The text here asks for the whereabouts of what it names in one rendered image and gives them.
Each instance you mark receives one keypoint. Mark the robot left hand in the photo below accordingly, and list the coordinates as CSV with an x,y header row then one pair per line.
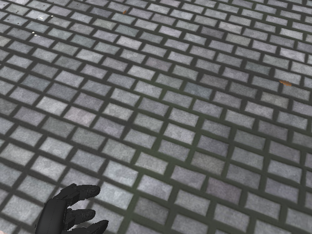
x,y
57,218

